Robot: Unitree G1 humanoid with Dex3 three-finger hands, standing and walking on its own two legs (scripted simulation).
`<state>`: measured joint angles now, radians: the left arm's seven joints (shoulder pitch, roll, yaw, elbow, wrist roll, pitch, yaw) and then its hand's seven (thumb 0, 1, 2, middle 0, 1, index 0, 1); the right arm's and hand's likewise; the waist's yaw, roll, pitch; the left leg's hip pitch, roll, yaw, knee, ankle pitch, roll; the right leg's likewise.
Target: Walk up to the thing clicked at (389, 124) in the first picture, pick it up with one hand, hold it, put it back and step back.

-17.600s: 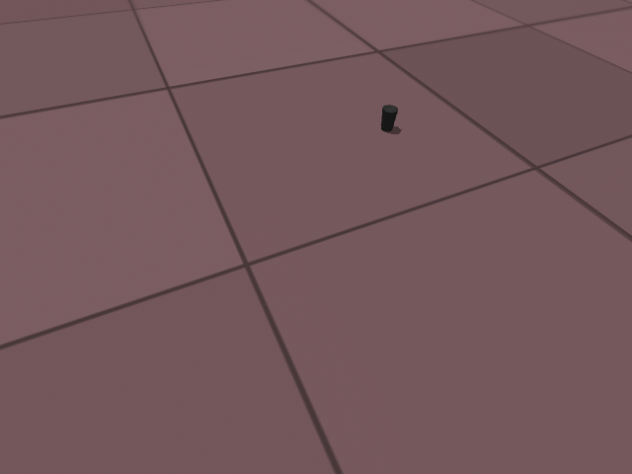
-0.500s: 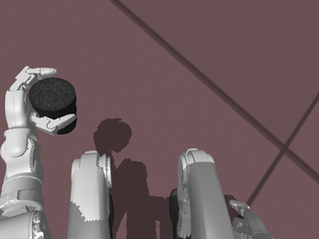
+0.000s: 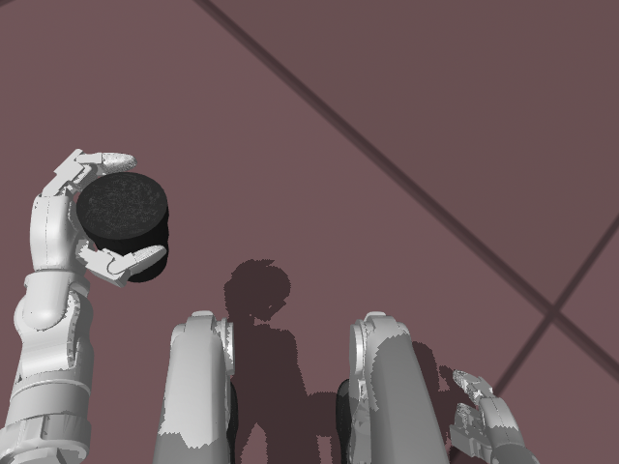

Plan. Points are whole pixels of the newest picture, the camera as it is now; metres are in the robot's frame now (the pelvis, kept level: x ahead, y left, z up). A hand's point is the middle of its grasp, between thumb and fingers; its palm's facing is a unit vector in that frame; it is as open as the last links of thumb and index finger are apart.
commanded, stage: lift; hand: left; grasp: from the side
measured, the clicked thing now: (133, 235) +0.39 +0.22 -0.04
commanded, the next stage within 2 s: hold in 1.58 s
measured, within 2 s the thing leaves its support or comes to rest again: neither
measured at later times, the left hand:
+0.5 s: hand (29, 143) +0.38 +0.21 +0.17, palm faces +0.14 -0.99 -0.06, open 11.7 cm
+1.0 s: hand out of the picture +0.38 +0.20 +0.26, palm faces +0.13 -0.99 -0.03, open 11.7 cm
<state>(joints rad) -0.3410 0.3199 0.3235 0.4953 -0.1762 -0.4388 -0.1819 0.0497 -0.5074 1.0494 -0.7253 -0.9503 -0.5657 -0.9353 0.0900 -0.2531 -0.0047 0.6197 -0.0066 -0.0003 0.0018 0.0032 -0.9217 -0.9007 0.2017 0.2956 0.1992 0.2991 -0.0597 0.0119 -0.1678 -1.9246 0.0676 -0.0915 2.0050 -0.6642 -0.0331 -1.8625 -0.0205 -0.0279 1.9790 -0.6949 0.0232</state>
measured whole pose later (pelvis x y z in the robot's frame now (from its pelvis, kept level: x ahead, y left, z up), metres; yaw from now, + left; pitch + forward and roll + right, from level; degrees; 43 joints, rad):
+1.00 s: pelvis +0.05 +0.00 +0.23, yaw +3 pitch +15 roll -2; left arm -0.13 0.23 0.15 0.41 -0.18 -0.34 -0.09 0.05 -0.50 1.04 -0.72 -0.96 -0.56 -0.94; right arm 0.21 -0.22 0.01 0.65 0.01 -0.04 -0.04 0.01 -0.91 -0.90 0.20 0.30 0.20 0.30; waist -0.03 0.02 -0.09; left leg -0.91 0.07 -0.03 1.14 -0.49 -0.03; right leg -0.85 -0.03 -0.04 1.10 -0.50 0.03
